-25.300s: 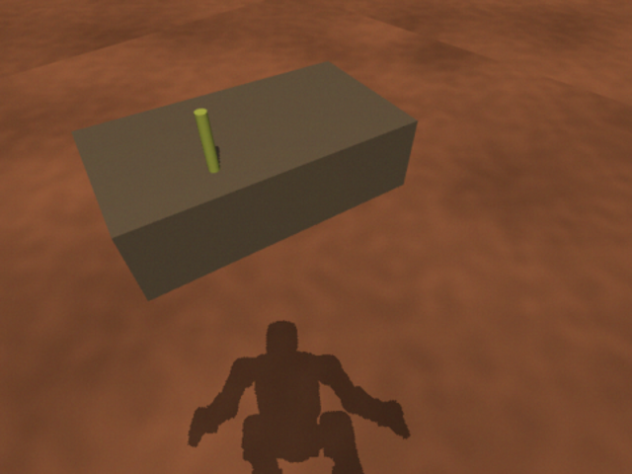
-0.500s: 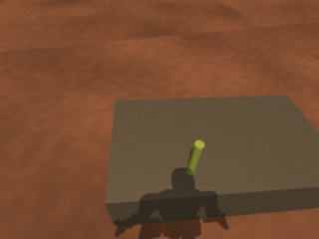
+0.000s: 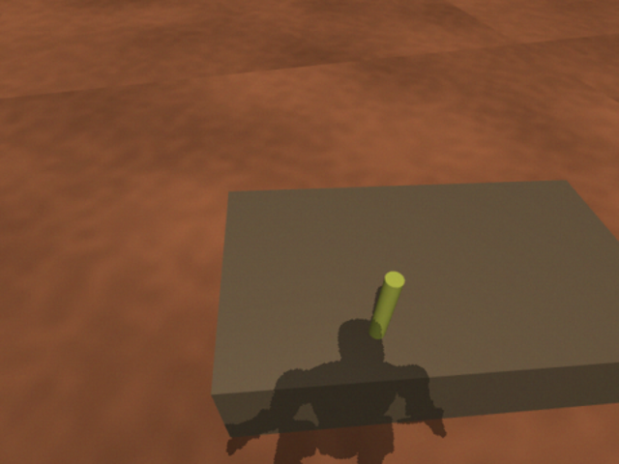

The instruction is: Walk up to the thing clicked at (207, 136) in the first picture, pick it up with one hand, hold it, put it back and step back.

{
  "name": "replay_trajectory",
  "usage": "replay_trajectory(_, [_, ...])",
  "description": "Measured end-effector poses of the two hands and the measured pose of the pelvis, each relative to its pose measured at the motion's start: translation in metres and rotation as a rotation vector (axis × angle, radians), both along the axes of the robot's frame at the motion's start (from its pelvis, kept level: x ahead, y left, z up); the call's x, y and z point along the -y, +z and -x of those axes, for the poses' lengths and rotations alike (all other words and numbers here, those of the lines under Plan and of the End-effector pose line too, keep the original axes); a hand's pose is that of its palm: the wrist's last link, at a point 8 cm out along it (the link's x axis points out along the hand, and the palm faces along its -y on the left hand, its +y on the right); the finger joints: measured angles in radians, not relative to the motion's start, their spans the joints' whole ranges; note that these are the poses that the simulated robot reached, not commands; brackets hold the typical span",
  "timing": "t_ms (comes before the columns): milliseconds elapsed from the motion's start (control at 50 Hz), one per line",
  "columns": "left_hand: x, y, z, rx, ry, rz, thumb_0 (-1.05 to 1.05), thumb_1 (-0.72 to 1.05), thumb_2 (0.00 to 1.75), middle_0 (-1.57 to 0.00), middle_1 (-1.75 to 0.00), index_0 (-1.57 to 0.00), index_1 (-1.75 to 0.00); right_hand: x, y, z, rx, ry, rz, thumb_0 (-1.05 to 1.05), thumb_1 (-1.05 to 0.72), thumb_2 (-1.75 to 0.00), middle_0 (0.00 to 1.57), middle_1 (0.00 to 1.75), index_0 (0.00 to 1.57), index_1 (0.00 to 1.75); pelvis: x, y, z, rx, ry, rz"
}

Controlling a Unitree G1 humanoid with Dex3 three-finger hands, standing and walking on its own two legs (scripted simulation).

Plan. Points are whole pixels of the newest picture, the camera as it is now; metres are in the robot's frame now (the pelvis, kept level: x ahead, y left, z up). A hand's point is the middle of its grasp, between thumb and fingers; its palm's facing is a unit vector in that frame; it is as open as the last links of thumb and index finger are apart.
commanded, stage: home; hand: right
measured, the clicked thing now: (384, 308) +0.51 -0.19 -0.30
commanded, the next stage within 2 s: stand in 0.04 s
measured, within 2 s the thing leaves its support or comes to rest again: neither
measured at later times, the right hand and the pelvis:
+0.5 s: hand out of the picture +0.09 -0.26 -0.15, palm faces -0.01 +0.93 -0.37, open 11.4 cm; pelvis +0.01 +0.00 +0.00, yaw +0 degrees
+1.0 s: hand out of the picture +0.08 -0.26 -0.15, palm faces -0.03 +0.94 -0.35, open 7.4 cm; pelvis +0.01 +0.00 +0.00, yaw +1 degrees
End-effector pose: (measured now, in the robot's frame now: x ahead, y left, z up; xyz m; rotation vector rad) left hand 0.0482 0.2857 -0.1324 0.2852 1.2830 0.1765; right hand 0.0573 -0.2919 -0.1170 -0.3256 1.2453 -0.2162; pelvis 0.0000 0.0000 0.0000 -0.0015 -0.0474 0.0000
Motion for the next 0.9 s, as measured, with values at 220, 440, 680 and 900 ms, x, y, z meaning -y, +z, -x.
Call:
replay_trajectory(220, [0.001, 0.001, -0.011, 0.011, 0.006, -0.001, 0.0, 0.91, 0.9, -0.21, -0.3, -0.2, -0.3, 0.004, 0.002, -0.015, 0.011, 0.008, 0.005, -0.01, 0.5, -0.08, 0.08, 0.08, 0.08, 0.07, 0.002, 0.001, -0.008, 0.0, 0.004, 0.002])
replay_trajectory(440, [0.003, 0.005, -0.026, 0.057, -0.005, -0.002, 0.0, 0.91, 0.9, -0.21, -0.3, -0.2, -0.3, 0.007, 0.006, -0.025, 0.039, 0.012, 0.011, -0.01, -0.03, -0.59, 0.18, 0.26, 0.18, 0.26, 0.003, 0.001, -0.008, 0.004, 0.006, 0.004])
replay_trajectory(680, [0.001, 0.005, -0.019, 0.038, -0.001, -0.003, 0.0, 0.91, 0.9, -0.21, -0.3, -0.2, -0.3, 0.009, 0.004, -0.016, 0.011, 0.006, 0.006, 0.0, -0.75, -0.87, 0.2, 0.3, 0.2, 0.29, 0.004, 0.002, -0.006, -0.002, 0.011, 0.004])
replay_trajectory(900, [-0.001, 0.006, -0.014, 0.023, 0.007, -0.01, 0.0, 0.91, 0.9, -0.21, -0.3, -0.2, -0.3, 0.007, 0.001, -0.014, -0.006, 0.01, -0.003, 0.0, -0.89, -0.9, 0.2, 0.3, 0.2, 0.3, 0.004, 0.002, -0.008, -0.005, 0.016, 0.002])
